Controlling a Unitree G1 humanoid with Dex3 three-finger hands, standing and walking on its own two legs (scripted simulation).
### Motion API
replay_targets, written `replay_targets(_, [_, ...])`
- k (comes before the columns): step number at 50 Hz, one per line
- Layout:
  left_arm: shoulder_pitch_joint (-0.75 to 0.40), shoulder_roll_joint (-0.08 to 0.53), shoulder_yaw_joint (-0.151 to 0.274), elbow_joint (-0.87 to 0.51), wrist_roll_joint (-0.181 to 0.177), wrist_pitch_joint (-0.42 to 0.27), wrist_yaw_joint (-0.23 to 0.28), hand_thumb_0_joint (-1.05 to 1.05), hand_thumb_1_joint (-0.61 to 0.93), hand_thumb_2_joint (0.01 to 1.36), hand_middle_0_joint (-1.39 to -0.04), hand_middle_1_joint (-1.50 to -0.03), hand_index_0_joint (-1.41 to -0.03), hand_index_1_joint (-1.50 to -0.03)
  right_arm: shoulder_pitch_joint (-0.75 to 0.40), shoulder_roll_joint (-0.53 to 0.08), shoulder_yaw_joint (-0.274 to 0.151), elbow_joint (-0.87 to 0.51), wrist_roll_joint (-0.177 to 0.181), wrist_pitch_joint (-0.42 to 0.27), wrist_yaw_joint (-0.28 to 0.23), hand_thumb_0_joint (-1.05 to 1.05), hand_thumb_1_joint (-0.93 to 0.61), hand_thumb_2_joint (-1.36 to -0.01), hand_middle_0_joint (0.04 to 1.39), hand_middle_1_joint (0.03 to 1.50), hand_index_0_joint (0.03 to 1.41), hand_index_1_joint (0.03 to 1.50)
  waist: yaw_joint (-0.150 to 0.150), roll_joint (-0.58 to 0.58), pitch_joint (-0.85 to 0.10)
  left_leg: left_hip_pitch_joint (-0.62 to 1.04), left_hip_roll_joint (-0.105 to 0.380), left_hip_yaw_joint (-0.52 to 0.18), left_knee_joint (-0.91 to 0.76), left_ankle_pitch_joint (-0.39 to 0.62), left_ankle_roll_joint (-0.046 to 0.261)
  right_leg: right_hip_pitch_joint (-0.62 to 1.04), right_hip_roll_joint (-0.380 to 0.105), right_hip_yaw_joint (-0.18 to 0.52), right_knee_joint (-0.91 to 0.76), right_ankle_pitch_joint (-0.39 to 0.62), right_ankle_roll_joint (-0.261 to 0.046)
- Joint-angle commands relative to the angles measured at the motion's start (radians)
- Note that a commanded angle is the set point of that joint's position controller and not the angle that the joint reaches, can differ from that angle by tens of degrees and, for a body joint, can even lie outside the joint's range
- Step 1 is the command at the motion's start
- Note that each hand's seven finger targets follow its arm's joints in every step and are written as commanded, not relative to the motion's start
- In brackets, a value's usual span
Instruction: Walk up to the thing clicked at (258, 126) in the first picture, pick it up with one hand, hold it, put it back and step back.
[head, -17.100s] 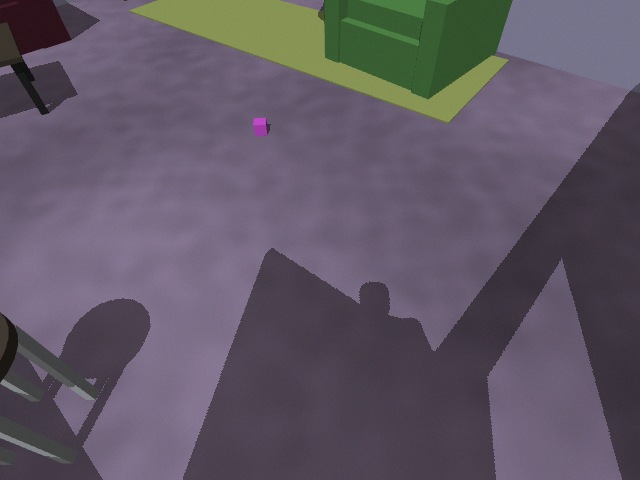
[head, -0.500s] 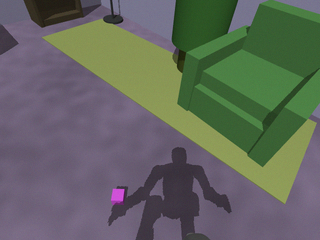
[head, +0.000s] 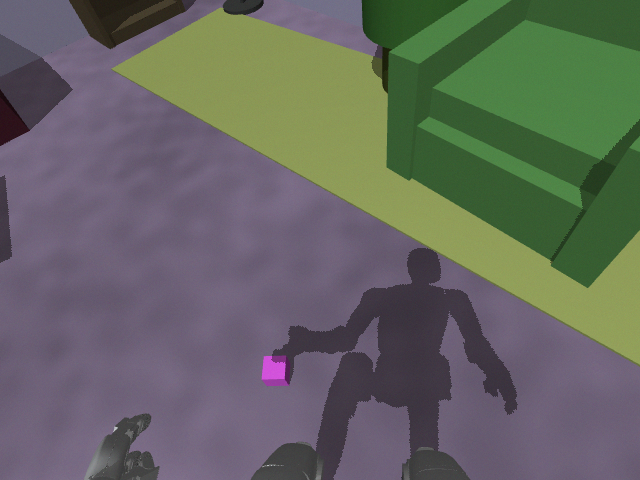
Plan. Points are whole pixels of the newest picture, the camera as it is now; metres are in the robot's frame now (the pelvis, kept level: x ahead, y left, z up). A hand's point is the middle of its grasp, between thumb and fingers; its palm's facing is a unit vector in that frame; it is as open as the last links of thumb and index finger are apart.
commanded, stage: walk up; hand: left
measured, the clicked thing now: (276, 370) +0.47 +0.26 -0.72
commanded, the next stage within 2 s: none
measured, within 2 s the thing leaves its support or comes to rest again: neither
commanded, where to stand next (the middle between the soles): +0.08 +0.03 m, yaw -1 degrees
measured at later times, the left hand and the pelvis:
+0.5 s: hand out of the picture +0.00 +0.30 -0.15, palm faces -0.09 -0.92 -0.37, open 7.4 cm; pelvis -0.05 +0.03 +0.00, yaw -2 degrees
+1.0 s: hand out of the picture +0.03 +0.33 -0.16, palm faces -0.11 -0.94 -0.33, open 7.4 cm; pelvis -0.05 +0.06 +0.00, yaw -5 degrees
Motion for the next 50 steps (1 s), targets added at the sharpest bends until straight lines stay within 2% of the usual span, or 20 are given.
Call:
replay_targets(1, [-0.015, 0.276, 0.085, -0.065, 0.006, 0.013, 0.015, 0.0, 0.9, 0.9, -0.2, -0.3, -0.2, -0.3, 0.083, -0.181, -0.05, -0.025, -0.005, -0.04, -0.011, 0.0, -0.9, -0.9, 0.2, 0.3, 0.2, 0.3, 0.036, -0.326, -0.181, 0.034, 0.024, 0.146, -0.222, 0.006, -0.004, 0.135, -0.192, 0.177, -0.152, -0.007, -0.188])
replay_targets(4, [-0.019, 0.282, 0.071, -0.049, -0.019, 0.028, 0.01, 0.0, 0.9, 0.9, -0.2, -0.3, -0.2, -0.3, 0.106, -0.171, -0.054, -0.003, -0.024, -0.056, -0.01, 0.0, -0.9, -0.9, 0.2, 0.3, 0.2, 0.3, 0.001, -0.248, -0.202, 0.201, 0.011, 0.16, -0.487, 0.152, 0.027, 0.05, -0.186, 0.17, -0.006, 0.09, -0.14])
replay_targets(5, [0.022, 0.25, 0.059, -0.038, -0.025, 0.032, 0.013, 0.0, 0.9, 0.9, -0.2, -0.3, -0.2, -0.3, 0.074, -0.191, -0.061, -0.025, -0.045, -0.06, -0.009, 0.0, -0.9, -0.9, 0.2, 0.3, 0.2, 0.3, 0.005, -0.166, -0.178, 0.217, 0.052, 0.033, -0.576, 0.14, 0.052, -0.019, -0.159, 0.167, 0.085, 0.109, -0.098])
replay_targets(6, [0.02, 0.202, 0.051, -0.052, -0.048, 0.041, 0.017, 0.0, 0.9, 0.9, -0.2, -0.3, -0.2, -0.3, -0.002, -0.285, -0.08, -0.073, -0.056, -0.053, -0.013, 0.0, -0.9, -0.9, 0.2, 0.3, 0.2, 0.3, 0.037, 0.05, -0.121, 0.167, 0.273, -0.257, -0.61, 0.508, 0.123, -0.127, -0.007, 0.08, 0.278, 0.024, -0.022])
replay_targets(7, [-0.052, 0.232, 0.065, -0.053, -0.054, 0.047, 0.04, 0.0, 0.9, 0.9, -0.2, -0.3, -0.2, -0.3, -0.042, -0.347, -0.087, -0.089, -0.031, -0.045, -0.006, 0.0, -0.9, -0.9, 0.2, 0.3, 0.2, 0.3, -0.012, 0.186, -0.093, 0.036, 0.387, -0.343, -0.64, 0.719, 0.262, -0.09, 0.109, 0.063, 0.446, -0.444, -0.012])
replay_targets(8, [-0.08, 0.251, 0.072, -0.048, -0.043, 0.049, 0.049, 0.0, 0.9, 0.9, -0.2, -0.3, -0.2, -0.3, -0.029, -0.342, -0.091, -0.077, -0.031, -0.047, -0.006, 0.0, -0.9, -0.9, 0.2, 0.3, 0.2, 0.3, -0.035, 0.174, -0.074, 0.001, 0.434, -0.417, -0.652, 0.744, 0.345, -0.076, 0.102, 0.139, 0.577, -0.484, -0.015])
replay_targets(11, [0.035, 0.235, 0.068, 0.001, -0.059, 0.052, 0.04, 0.0, 0.9, 0.9, -0.2, -0.3, -0.2, -0.3, -0.116, -0.206, -0.063, -0.122, -0.035, -0.05, -0.026, 0.0, -0.9, -0.9, 0.2, 0.3, 0.2, 0.3, 0.033, 0.049, -0.095, 0.162, 0.239, -0.043, -0.507, 0.869, 0.24, -0.166, 0.121, 0.173, 0.664, -0.34, -0.022])
replay_targets(17, [0.021, 0.226, 0.047, 0.009, -0.015, 0.01, -0.009, 0.0, 0.9, 0.9, -0.2, -0.3, -0.2, -0.3, 0.015, -0.249, -0.078, -0.095, -0.034, -0.078, -0.017, 0.0, -0.9, -0.9, 0.2, 0.3, 0.2, 0.3, -0.067, 0.069, -0.262, 0.429, 0.265, -0.14, -0.578, 0.043, 0.252, -0.101, 0.055, 0.073, 0.155, -0.322, 0.022])
replay_targets(21, [0.141, 0.232, 0.061, 0.068, 0.012, -0.018, -0.014, 0.0, 0.9, 0.9, -0.2, -0.3, -0.2, -0.3, -0.036, -0.281, -0.081, -0.116, -0.036, -0.066, 0.005, 0.0, -0.9, -0.9, 0.2, 0.3, 0.2, 0.3, -0.002, 0.064, -0.175, 0.218, 0.283, -0.122, -0.552, 0.006, 0.256, 0.123, 0.07, 0.002, -0.147, -0.267, -0.032])
replay_targets(23, [0.227, 0.272, 0.08, 0.092, 0.025, -0.036, -0.013, 0.0, 0.9, 0.9, -0.2, -0.3, -0.2, -0.3, -0.088, -0.194, -0.051, -0.142, -0.023, -0.069, 0.009, 0.0, -0.9, -0.9, 0.2, 0.3, 0.2, 0.3, 0.057, -0.113, -0.111, -0.081, 0.165, 0.012, -0.333, -0.012, 0.144, 0.342, -0.023, 0.238, -0.322, -0.288, -0.103])
replay_targets(24, [0.235, 0.359, 0.101, 0.081, 0.026, -0.041, -0.014, 0.0, 0.9, 0.9, -0.2, -0.3, -0.2, -0.3, -0.163, -0.136, -0.031, -0.175, -0.02, -0.076, 0.012, 0.0, -0.9, -0.9, 0.2, 0.3, 0.2, 0.3, 0.096, -0.31, -0.029, -0.332, 0.0, 0.17, -0.134, -0.101, 0.065, 0.344, -0.234, 0.62, -0.437, -0.533, -0.196])
replay_targets(26, [0.165, 0.383, 0.104, 0.046, 0.013, -0.038, -0.024, 0.0, 0.9, 0.9, -0.2, -0.3, -0.2, -0.3, -0.169, -0.239, -0.063, -0.149, -0.025, -0.097, 0.001, 0.0, -0.9, -0.9, 0.2, 0.3, 0.2, 0.3, 0.077, -0.207, 0.128, -0.258, 0.063, 0.032, -0.045, -0.073, 0.054, 0.112, -0.345, 0.677, -0.449, -0.49, -0.289])
replay_targets(29, [0.153, 0.298, 0.087, 0.025, -0.002, -0.055, -0.025, 0.0, 0.9, 0.9, -0.2, -0.3, -0.2, -0.3, -0.087, -0.202, -0.057, -0.106, -0.012, -0.112, 0.016, 0.0, -0.9, -0.9, 0.2, 0.3, 0.2, 0.3, 0.03, -0.194, 0.046, -0.252, 0.063, 0.058, -0.116, 0.033, 0.044, 0.288, -0.208, 0.371, -0.372, -0.126, -0.216])
replay_targets(35, [0.105, 0.263, 0.066, -0.017, -0.008, -0.009, -0.033, 0.0, 0.9, 0.9, -0.2, -0.3, -0.2, -0.3, -0.023, -0.141, -0.044, -0.056, 0.008, -0.134, 0.001, 0.0, -0.9, -0.9, 0.2, 0.3, 0.2, 0.3, 0.011, -0.278, -0.097, 0.199, 0.009, 0.191, -0.464, 0.322, 0.019, 0.111, -0.099, 0.083, -0.131, 0.329, -0.139])
replay_targets(37, [0.105, 0.214, 0.048, -0.044, -0.027, 0.017, -0.032, 0.0, 0.9, 0.9, -0.2, -0.3, -0.2, -0.3, 0.068, -0.174, -0.061, -0.022, -0.001, -0.135, -0.024, 0.0, -0.9, -0.9, 0.2, 0.3, 0.2, 0.3, -0.032, -0.174, -0.154, 0.399, 0.005, 0.191, -0.548, 0.492, 0.028, 0.014, -0.035, 0.046, 0.074, 0.251, -0.083])
replay_targets(38, [0.131, 0.177, 0.038, -0.051, -0.032, 0.026, -0.029, 0.0, 0.9, 0.9, -0.2, -0.3, -0.2, -0.3, 0.109, -0.222, -0.074, -0.017, -0.013, -0.138, -0.038, 0.0, -0.9, -0.9, 0.2, 0.3, 0.2, 0.3, -0.053, -0.08, -0.193, 0.477, 0.106, 0.066, -0.57, 0.536, 0.059, -0.058, 0.018, 0.065, 0.19, 0.084, -0.054])
replay_targets(39, [0.19, 0.153, 0.034, -0.055, -0.037, 0.038, -0.025, 0.0, 0.9, 0.9, -0.2, -0.3, -0.2, -0.3, 0.113, -0.282, -0.081, -0.031, -0.025, -0.143, -0.051, 0.0, -0.9, -0.9, 0.2, 0.3, 0.2, 0.3, -0.018, 0.057, -0.242, 0.481, 0.335, -0.259, -0.612, 0.591, 0.146, -0.123, 0.091, 0.104, 0.321, -0.308, -0.022])
replay_targets(41, [0.233, 0.253, 0.055, 0.009, -0.027, 0.084, -0.011, 0.0, 0.9, 0.9, -0.2, -0.3, -0.2, -0.3, -0.028, -0.315, -0.092, -0.07, -0.006, -0.133, -0.057, 0.0, -0.9, -0.9, 0.2, 0.3, 0.2, 0.3, 0.016, -0.018, -0.193, 0.182, 0.463, -0.444, -0.742, 0.143, 0.287, -0.005, 0.02, 0.186, 0.463, -0.368, -0.026])
replay_targets(44, [0.257, 0.28, 0.084, 0.032, -0.016, 0.093, -0.03, 0.0, 0.9, 0.9, -0.2, -0.3, -0.2, -0.3, -0.081, -0.282, -0.082, -0.09, -0.01, -0.127, -0.064, 0.0, -0.9, -0.9, 0.2, 0.3, 0.2, 0.3, 0.042, -0.011, -0.128, 0.132, 0.331, -0.222, -0.752, 0.021, 0.18, -0.056, 0.026, 0.207, 0.488, -0.271, -0.032])
replay_targets(50, [0.29, 0.247, 0.099, 0.051, -0.006, 0.098, -0.065, 0.0, 0.9, 0.9, -0.2, -0.3, -0.2, -0.3, -0.106, -0.276, -0.084, -0.095, -0.032, -0.114, -0.049, 0.0, -0.9, -0.9, 0.2, 0.3, 0.2, 0.3, 0.045, 0.11, -0.135, 0.043, 0.262, -0.076, -0.765, -0.218, 0.158, 0.013, 0.038, 0.091, 0.306, -0.263, -0.007])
